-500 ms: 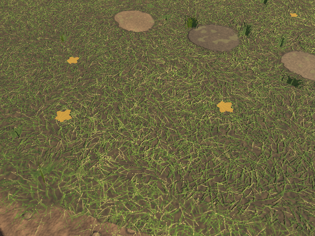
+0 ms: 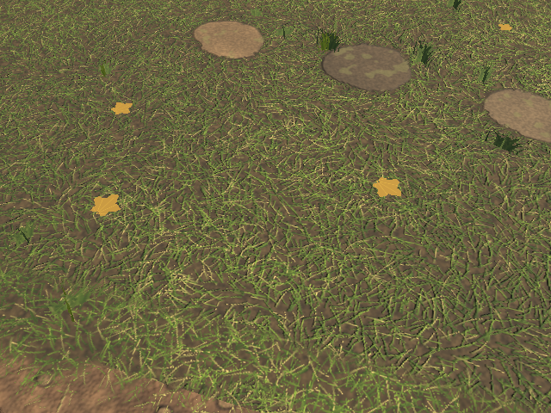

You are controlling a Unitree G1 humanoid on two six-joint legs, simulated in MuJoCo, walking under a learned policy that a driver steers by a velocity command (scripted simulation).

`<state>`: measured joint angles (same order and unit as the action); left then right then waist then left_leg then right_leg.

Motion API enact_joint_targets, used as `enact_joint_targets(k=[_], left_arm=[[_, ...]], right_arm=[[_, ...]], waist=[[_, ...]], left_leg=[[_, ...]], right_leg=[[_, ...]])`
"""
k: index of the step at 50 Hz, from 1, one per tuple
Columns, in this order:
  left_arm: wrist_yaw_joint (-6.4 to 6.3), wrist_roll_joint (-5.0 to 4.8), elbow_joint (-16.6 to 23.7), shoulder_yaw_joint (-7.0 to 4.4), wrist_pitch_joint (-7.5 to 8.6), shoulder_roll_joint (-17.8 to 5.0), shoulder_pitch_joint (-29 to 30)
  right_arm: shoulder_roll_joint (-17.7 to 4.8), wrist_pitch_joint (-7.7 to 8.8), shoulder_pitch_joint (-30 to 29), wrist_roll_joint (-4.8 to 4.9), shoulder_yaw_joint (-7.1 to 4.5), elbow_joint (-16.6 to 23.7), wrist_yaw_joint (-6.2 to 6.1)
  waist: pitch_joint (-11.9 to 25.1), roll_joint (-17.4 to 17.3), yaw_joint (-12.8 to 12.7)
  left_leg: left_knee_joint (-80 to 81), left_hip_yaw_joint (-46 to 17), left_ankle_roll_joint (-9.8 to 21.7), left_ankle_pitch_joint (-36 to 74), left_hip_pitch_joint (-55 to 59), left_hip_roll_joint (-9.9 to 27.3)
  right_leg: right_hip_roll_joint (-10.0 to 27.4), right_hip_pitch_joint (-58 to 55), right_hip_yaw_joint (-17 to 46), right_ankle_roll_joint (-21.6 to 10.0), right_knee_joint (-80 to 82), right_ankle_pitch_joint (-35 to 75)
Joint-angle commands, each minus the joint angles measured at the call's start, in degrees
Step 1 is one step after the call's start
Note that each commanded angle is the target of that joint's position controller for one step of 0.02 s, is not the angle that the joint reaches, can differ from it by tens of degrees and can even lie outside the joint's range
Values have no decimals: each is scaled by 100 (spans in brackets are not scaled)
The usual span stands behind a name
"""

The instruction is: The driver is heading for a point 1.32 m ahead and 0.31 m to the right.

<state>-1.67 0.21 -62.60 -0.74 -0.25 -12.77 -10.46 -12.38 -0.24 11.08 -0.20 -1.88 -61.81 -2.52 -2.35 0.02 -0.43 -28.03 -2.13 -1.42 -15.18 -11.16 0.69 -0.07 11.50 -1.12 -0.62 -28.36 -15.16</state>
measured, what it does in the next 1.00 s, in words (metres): walks ahead, turning right: right foot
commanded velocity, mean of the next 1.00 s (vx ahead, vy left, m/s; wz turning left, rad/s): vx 0.34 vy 0.00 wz -0.26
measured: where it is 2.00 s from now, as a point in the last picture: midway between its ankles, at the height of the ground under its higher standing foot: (374, 288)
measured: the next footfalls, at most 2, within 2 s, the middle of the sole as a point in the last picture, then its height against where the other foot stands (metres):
right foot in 0.80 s outside the picture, level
left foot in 1.28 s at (299, 330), level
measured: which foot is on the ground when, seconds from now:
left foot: down 0.00-0.82, up 0.84-1.00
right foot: down 0.00-0.34, up 0.36-0.78, down 0.80-1.00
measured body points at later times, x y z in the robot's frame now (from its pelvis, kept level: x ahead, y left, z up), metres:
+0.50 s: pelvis +0.08 +0.04 +0.01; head +0.09 +0.06 +0.45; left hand +0.17 +0.30 -0.14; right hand +0.02 -0.21 -0.13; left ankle +0.01 +0.13 -0.74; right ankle +0.08 -0.11 -0.66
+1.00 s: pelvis +0.35 -0.04 +0.00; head +0.37 -0.05 +0.45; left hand +0.51 +0.19 -0.12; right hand +0.39 -0.34 -0.11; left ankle +0.41 +0.14 -0.65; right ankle +0.36 -0.10 -0.74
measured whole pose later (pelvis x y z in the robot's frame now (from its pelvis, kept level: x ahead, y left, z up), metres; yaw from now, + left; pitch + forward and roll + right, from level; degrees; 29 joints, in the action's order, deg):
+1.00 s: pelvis +0.35 -0.04 +0.00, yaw -19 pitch +1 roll -1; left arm 1.9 -0.7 -50.3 -3.9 3.7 -14.1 -13.7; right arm -15.6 7.9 9.1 0.1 -3.1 -48.5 -1.2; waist -1.8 -1.2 -1.1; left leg -66.5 -4.6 -0.3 -16.7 -33.4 7.1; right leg -7.7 14.3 0.8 -7.0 -21.9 -8.4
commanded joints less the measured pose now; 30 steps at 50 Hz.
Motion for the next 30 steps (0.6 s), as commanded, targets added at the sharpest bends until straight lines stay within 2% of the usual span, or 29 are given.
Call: enact_joint_targets(k=[1,4,5,7,8,10,11,12,13,14,15,16,17,18,19,20,21,22,23,24,26,27,30], left_arm=[[-22,-1,142,-85,45,-591,-127],[-26,-4,123,-76,49,-562,-207],[-33,-6,65,-71,41,-531,-330],[-66,-87,78,-168,14,-795,-424],[-69,-110,106,-203,33,-883,-513],[-57,-152,86,-315,132,-1149,-839],[-57,-154,105,-345,180,-1165,-871],[-48,-128,175,-341,223,-1106,-760],[-28,-145,270,-339,254,-1074,-573],[-10,-212,386,-338,262,-1059,-274],[8,-275,487,-340,248,-1041,3],[23,-276,536,-328,243,-957,32],[52,-232,604,-255,277,-692,89],[79,-183,753,-164,359,-313,120],[74,-275,883,-194,440,-402,267],[103,-385,879,-219,499,-513,262],[143,-391,805,-236,543,-555,112],[151,-325,750,-274,573,-593,46],[170,-272,735,-320,576,-659,75],[204,-251,711,-338,549,-608,57],[274,-227,766,-309,462,-369,170],[293,-221,881,-286,427,-292,373],[349,-192,1303,-179,408,-128,1139]], right_arm=[[-572,46,125,1,-74,78,-20],[-542,50,187,2,-53,5,-22],[-476,45,309,6,-35,-70,-24],[-542,49,323,57,-64,-60,-42],[-535,90,231,56,-64,8,-37],[-301,247,106,79,-20,130,32],[-322,316,57,101,-32,160,78],[-334,368,59,132,-51,179,120],[-292,409,142,160,-49,176,151],[-254,452,360,181,-51,116,169],[-242,482,742,165,-79,-65,173],[-319,476,1101,115,-134,-260,170],[-522,474,1694,83,-204,-403,166],[-1089,491,2336,113,-327,-433,162],[-1199,595,2430,12,-308,-459,209],[-816,694,2019,11,-203,-329,205],[-632,750,1673,34,-145,-216,220],[-600,765,1407,46,-118,-125,247],[-482,755,1323,32,-79,-84,257],[-351,729,1377,-16,-39,-80,248],[-397,702,1589,-84,-30,-106,193],[-463,692,1589,-101,-34,-86,158],[-665,672,1489,-93,-47,38,63]], waist=[[28,4,7],[12,5,10],[140,44,10],[-115,281,-31],[-321,434,-86],[-416,1029,-166],[-503,1023,-163],[-547,936,-80],[-558,897,44],[-550,854,249],[-494,743,473],[-426,487,555],[-154,-245,707],[91,-1607,834],[-106,-1585,806],[-515,-870,581],[-587,-667,401],[-521,-521,270],[-478,-525,237],[-353,-572,231],[-254,-537,260],[-333,-475,274],[-555,-415,369]], left_leg=[[449,6,138,653,-106,53],[462,16,135,620,-132,49],[435,111,144,87,-96,-32],[13,367,246,-1464,-558,-275],[-246,402,305,-1778,-921,-283],[-1309,571,333,-1149,-1380,-203],[-1721,418,403,-1009,-1431,-6],[-1911,332,484,-1171,-1466,109],[-1658,308,574,-1360,-1347,183],[-911,364,671,-1225,-793,185],[-67,590,701,-653,107,1],[262,631,613,-197,714,-182],[689,-306,710,-550,1402,422],[1622,-2351,1211,-1500,2121,1652],[1992,-3636,1734,-2231,1766,2342],[1979,-3290,1639,-2343,1657,2263],[1945,-2580,1357,-1789,1647,1997],[1949,-1934,1110,-972,1641,1779],[1916,-1281,898,-5,1631,1587],[1876,-744,771,704,1574,1383],[1881,-169,784,1585,1459,1260],[1955,20,810,1775,1322,1245],[2223,591,777,1905,810,1152]], right_leg=[[198,115,209,-106,625,366],[193,123,210,-110,640,345],[157,77,193,-133,705,-303],[264,298,460,-373,865,-2206],[539,399,860,-557,1109,-2906],[1509,242,2202,-1078,1780,-3545],[1832,408,2636,-1275,1981,-3440],[1917,490,2695,-1306,2027,-3215],[1857,565,2498,-1219,1978,-2964],[1643,845,2073,-1031,1843,-2640],[1255,1271,1486,-825,1556,-2268],[873,1521,1024,-673,991,-1822],[485,2002,487,-454,-262,-1272],[-100,3058,-255,-145,-2118,-1192],[-112,3674,331,-238,-3328,-1739],[157,4132,816,-376,-3922,-1245],[263,4263,940,-482,-4001,-634],[350,4179,975,-523,-3810,-151],[416,4011,973,-524,-3525,221],[425,3763,863,-483,-3374,477],[379,3611,657,-338,-3200,848],[368,3607,596,-273,-2949,1011],[337,3166,140,-185,-1785,1619]])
